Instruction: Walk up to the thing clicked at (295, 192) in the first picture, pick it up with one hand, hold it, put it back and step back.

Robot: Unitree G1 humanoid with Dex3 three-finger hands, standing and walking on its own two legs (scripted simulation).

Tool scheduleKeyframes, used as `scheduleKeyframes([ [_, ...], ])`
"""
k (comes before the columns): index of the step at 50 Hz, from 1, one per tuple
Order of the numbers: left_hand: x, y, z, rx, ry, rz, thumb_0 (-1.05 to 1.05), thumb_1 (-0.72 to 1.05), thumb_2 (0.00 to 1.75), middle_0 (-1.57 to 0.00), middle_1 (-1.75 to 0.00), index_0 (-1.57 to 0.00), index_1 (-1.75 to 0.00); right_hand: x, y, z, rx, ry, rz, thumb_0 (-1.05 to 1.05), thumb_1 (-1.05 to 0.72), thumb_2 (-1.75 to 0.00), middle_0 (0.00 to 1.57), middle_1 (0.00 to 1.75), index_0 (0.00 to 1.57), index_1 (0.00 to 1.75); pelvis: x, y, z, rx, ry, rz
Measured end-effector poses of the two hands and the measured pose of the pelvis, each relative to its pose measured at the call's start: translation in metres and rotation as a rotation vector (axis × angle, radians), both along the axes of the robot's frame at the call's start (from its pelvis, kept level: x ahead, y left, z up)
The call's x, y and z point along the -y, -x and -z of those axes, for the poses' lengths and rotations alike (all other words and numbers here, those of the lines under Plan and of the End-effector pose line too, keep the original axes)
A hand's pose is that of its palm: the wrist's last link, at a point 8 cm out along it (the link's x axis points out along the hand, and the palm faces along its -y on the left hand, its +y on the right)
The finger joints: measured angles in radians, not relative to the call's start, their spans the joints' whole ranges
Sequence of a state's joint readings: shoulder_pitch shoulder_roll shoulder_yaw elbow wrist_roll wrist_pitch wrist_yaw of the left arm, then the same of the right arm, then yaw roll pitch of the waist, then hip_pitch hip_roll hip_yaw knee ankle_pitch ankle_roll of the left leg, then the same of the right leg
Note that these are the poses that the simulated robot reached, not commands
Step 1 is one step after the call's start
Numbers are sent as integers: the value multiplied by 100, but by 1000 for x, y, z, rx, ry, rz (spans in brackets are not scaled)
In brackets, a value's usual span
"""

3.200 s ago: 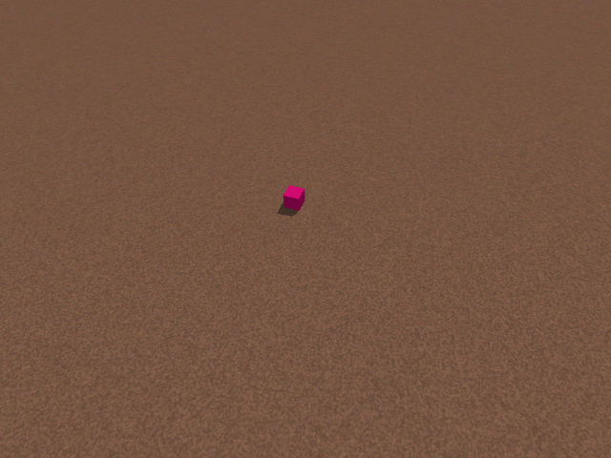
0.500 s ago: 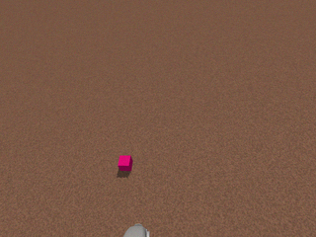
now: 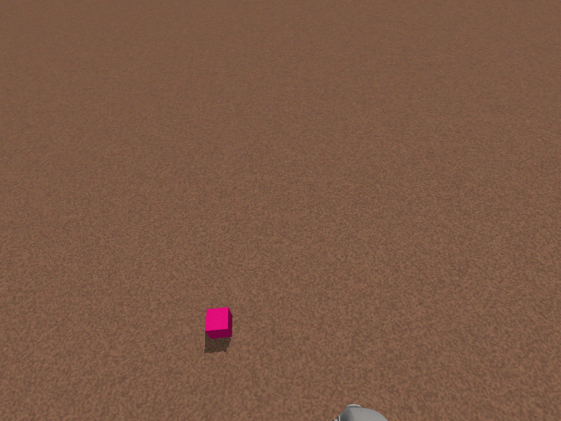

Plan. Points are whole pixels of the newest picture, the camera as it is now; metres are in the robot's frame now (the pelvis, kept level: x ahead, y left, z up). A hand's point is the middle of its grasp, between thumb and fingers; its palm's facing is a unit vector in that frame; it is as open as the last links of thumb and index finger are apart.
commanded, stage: walk up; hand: left
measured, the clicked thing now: (219, 323) +0.55 +0.27 -0.71
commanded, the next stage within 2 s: none
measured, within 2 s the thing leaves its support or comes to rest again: neither
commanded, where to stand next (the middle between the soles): +0.16 +0.04 m, yaw -1 degrees
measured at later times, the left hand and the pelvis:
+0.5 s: hand out of the picture +0.12 +0.36 -0.16, palm faces -0.01 -0.93 -0.36, open 7.4 cm; pelvis +0.06 +0.08 +0.00, yaw +0 degrees
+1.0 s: hand out of the picture +0.14 +0.33 -0.13, palm faces -0.02 -0.93 -0.36, open 7.4 cm; pelvis +0.06 +0.07 +0.01, yaw -1 degrees
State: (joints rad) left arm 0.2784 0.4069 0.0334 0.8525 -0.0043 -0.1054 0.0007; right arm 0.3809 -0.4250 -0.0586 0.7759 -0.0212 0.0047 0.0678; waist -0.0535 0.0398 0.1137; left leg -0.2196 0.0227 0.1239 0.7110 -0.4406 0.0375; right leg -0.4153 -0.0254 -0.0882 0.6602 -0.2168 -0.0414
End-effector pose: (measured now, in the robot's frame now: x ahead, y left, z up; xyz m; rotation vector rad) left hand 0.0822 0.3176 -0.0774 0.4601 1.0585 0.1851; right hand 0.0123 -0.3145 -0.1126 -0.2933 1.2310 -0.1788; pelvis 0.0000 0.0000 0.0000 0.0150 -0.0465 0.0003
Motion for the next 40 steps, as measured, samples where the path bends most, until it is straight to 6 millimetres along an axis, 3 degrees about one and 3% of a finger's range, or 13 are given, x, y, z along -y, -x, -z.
scheduleKeyframes([
  [4,-7,-9,-6,28,-33,-23,1,90,90,-20,-30,-20,-30,-12,-27,14,-9,-24,-8,1,-90,-90,20,30,20,30,-5,-14,3,23,14,6],
  [12,-40,-4,-22,-18,-53,-66,1,90,90,-20,-30,-20,-30,-36,-85,4,57,-15,-37,0,-90,-90,20,30,20,30,-35,-36,-9,17,10,9],
  [15,-59,-8,-12,-39,-40,-75,1,89,90,-20,-30,-20,-30,-47,-93,2,52,12,-37,0,-90,-90,20,30,20,30,-50,-43,-5,9,13,6],
  [20,-87,-24,25,-63,16,-113,1,90,90,-20,-30,-20,-30,-70,-97,0,36,83,-34,0,-91,-90,20,30,20,30,-76,-52,9,18,-13,12],
  [25,-85,-36,44,-114,88,-115,1,90,90,-20,-30,-20,-30,-88,-105,-16,38,102,-38,0,-90,-90,20,30,21,30,-83,-58,3,-6,20,5],
  [30,-78,-37,52,-157,112,-112,1,90,90,-20,-30,-20,-30,-83,-121,-21,64,124,-50,0,-90,-89,20,30,21,30,-82,-60,3,-29,23,18],
  [40,-66,-39,35,-144,101,-120,1,90,90,-20,-30,-20,-30,-77,-142,-17,108,100,-42,0,-90,-90,20,30,21,30,-75,-62,-4,-10,20,15],
])
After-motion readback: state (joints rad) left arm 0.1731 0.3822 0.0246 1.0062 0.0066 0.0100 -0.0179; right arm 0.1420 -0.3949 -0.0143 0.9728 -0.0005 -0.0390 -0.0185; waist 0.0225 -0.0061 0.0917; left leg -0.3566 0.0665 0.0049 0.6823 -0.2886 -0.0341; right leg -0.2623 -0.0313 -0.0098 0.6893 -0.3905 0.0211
